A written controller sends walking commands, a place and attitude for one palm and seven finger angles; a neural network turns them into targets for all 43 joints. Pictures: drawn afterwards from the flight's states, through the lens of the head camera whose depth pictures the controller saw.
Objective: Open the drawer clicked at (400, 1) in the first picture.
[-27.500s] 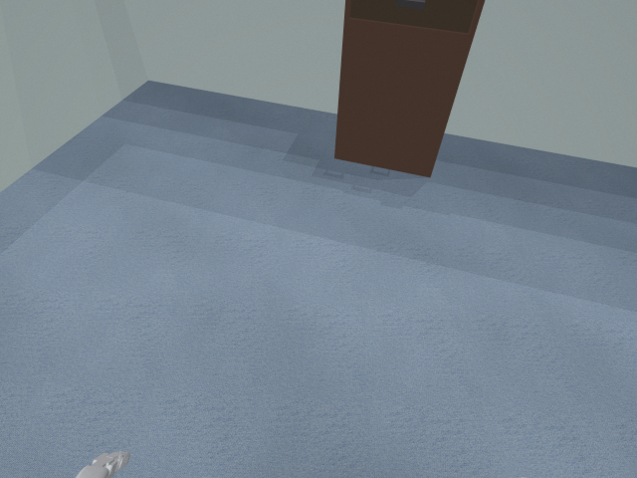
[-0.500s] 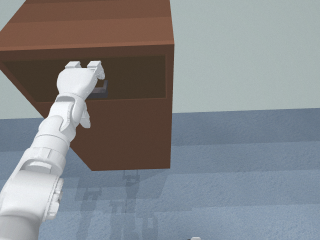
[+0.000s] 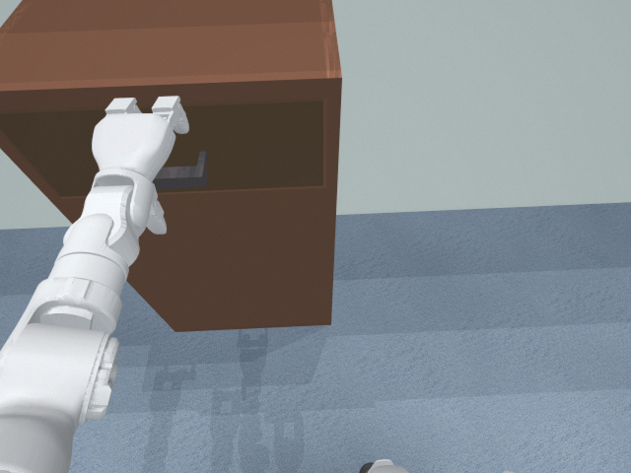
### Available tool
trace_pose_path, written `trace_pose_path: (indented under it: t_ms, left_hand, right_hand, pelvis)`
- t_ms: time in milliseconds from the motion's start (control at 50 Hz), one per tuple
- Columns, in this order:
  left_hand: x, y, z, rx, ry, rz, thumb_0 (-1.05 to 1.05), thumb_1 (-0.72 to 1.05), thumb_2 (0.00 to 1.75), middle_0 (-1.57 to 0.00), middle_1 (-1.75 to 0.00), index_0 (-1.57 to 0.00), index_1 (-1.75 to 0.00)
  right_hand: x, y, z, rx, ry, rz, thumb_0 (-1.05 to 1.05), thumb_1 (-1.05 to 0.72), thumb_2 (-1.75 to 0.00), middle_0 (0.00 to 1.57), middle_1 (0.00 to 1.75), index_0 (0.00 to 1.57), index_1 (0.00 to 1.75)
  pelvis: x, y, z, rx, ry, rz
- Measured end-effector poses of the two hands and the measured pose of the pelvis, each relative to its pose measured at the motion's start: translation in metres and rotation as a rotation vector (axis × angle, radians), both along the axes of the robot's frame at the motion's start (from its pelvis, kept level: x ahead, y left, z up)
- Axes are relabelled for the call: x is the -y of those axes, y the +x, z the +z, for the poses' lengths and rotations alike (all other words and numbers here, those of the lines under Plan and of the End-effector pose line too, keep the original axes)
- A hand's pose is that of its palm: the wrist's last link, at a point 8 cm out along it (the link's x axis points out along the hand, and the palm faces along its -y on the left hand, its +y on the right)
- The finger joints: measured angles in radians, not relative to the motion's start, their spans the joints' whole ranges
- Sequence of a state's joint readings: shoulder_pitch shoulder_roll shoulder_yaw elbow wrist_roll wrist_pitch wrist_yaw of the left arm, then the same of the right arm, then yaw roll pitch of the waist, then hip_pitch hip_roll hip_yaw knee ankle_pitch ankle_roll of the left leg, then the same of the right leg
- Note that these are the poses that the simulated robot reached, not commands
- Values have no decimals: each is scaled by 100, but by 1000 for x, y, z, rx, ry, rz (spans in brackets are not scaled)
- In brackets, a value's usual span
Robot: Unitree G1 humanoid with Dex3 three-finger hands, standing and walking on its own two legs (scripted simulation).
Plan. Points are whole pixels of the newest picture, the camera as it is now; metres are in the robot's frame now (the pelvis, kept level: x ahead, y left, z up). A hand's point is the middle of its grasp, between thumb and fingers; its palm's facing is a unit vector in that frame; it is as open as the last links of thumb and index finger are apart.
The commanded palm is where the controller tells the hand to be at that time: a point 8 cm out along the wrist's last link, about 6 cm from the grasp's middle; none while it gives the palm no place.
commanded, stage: re-aim the fingers above the handle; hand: left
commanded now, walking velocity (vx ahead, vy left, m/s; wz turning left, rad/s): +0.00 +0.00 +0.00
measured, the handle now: (173, 168) +0.55 +0.21 +0.03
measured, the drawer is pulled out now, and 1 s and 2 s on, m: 0.00 0.00 0.00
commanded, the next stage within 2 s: lower the fingers behind the handle in 0.96 s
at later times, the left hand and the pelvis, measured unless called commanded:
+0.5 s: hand (134, 157) +0.49 +0.23 +0.11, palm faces +0.17 +0.08 -0.98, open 13.9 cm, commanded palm +0.45 +0.23 +0.14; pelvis +0.01 +0.00 +0.00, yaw +0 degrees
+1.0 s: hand (122, 164) +0.48 +0.24 +0.11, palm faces +0.10 +0.09 -0.99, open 13.9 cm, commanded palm +0.44 +0.22 +0.14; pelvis +0.00 +0.00 +0.00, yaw +0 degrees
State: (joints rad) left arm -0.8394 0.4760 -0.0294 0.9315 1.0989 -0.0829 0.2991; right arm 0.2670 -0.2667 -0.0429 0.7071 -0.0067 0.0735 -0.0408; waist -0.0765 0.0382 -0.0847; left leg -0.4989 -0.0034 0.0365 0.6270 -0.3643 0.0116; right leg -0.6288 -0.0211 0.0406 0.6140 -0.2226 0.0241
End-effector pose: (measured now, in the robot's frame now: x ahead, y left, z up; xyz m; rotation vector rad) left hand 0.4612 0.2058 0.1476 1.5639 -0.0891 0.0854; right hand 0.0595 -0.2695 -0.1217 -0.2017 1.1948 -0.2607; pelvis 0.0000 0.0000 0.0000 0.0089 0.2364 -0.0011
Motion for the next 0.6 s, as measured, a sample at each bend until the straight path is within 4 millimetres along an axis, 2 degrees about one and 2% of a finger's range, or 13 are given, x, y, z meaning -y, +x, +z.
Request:
trace_pose_path:
  t_ms: [100, 160, 200, 280, 340, 380, 420, 480, 560, 600]
  left_hand:
    - [-38, 0, 0, -94, 57, 198, 0, -49, 30, -32, -120, -31, -120]
    - [-40, -8, -10, -208, 47, 200, 0, -49, 30, -31, -120, -31, -120]
    - [-28, -13, -19, -261, 25, 123, 0, -49, 30, -31, -120, -31, -119]
    - [15, -22, -28, -250, -26, -122, 0, -49, 30, -32, -120, -32, -120]
    - [36, -21, -21, -134, -55, -226, 0, -49, 30, -32, -120, -32, -120]
    - [36, -15, -11, -32, -55, -207, 0, -49, 30, -32, -120, -32, -120]
    - [26, -8, 0, 56, -35, -126, 0, -49, 30, -32, -120, -32, -120]
    - [-2, 0, 12, 90, 40, 63, 1, -49, 30, -32, -120, -32, -120]
    - [-45, -2, 10, -90, 90, 316, 1, -49, 30, -31, -120, -31, -120]
    - [-53, -9, 2, -208, 71, 350, 0, -49, 30, -31, -120, -31, -119]
  right_hand:
    - [-8, 2, -6, -17, 47, -9, 0, -91, -90, 20, 30, 20, 30]
    - [-11, 4, -5, -29, 50, -2, 0, -91, -90, 20, 30, 20, 30]
    - [-11, 8, -2, -33, 35, 10, 0, -91, -90, 20, 30, 20, 30]
    - [-7, 19, 3, -14, -5, 33, 1, -91, -90, 20, 30, 20, 30]
    - [-5, 26, 4, 14, -16, 40, 0, -91, -90, 20, 30, 20, 30]
    - [-5, 30, 3, 28, -9, 43, 0, -91, -90, 20, 30, 20, 30]
    - [-7, 32, -1, 33, 9, 45, 0, -91, -90, 20, 30, 20, 30]
    - [-12, 32, -7, 26, 47, 42, 0, -91, -90, 20, 30, 20, 30]
    - [-16, 28, -11, 1, 88, 19, 0, -91, -90, 20, 30, 20, 30]
    - [-15, 25, -9, -8, 84, 16, 0, -91, -90, 20, 30, 20, 30]
  pelvis:
    - [-1, 5, 2, -11, -1, -5]
    - [-2, 9, 4, -1, -6, 8]
    - [-2, 11, 5, 9, -9, 20]
    - [-3, 13, 4, 25, -13, 37]
    - [-3, 12, 2, 22, -12, 33]
    - [-2, 10, 0, 14, -10, 27]
    - [-1, 8, -1, 8, -6, 17]
    - [0, 5, -1, 0, -1, 2]
    - [3, 6, 3, -2, 2, 0]
    - [3, 8, 5, 5, -1, 10]
